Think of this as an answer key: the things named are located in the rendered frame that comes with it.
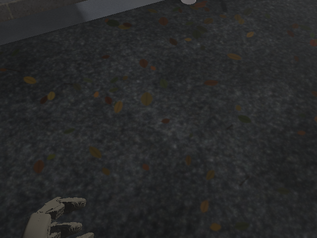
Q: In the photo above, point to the robot left hand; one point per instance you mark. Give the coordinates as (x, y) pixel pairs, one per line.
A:
(39, 224)

